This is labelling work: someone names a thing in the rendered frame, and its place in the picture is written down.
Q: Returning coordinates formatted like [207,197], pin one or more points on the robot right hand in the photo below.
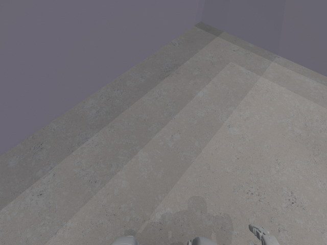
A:
[263,235]

